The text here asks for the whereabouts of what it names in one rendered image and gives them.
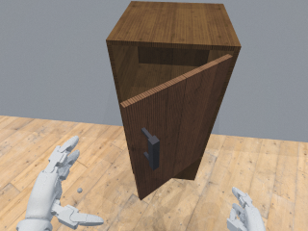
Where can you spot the left robot hand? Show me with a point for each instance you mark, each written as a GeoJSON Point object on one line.
{"type": "Point", "coordinates": [42, 202]}

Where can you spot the cupboard door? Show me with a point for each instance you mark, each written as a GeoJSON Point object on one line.
{"type": "Point", "coordinates": [179, 113]}

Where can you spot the handle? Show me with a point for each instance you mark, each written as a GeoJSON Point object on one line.
{"type": "Point", "coordinates": [153, 155]}

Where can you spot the left robot forearm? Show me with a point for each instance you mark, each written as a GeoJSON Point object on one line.
{"type": "Point", "coordinates": [34, 224]}

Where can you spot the right robot hand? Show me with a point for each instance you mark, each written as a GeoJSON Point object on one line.
{"type": "Point", "coordinates": [250, 217]}

